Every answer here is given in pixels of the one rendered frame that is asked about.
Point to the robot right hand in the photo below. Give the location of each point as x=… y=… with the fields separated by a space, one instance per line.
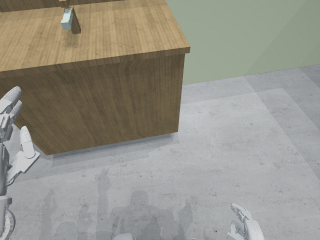
x=251 y=229

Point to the robot left forearm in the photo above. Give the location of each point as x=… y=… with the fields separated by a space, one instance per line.
x=7 y=218

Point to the robot left hand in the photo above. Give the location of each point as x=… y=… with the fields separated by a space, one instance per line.
x=10 y=108

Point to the counter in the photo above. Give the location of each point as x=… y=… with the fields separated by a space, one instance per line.
x=115 y=76

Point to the tap lever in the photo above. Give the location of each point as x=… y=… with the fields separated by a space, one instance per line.
x=66 y=22

